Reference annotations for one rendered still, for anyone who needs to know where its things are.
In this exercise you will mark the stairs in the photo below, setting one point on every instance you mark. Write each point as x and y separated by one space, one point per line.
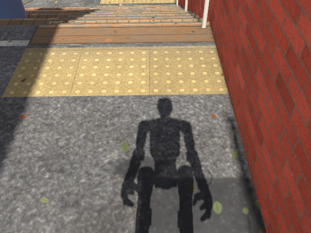
159 10

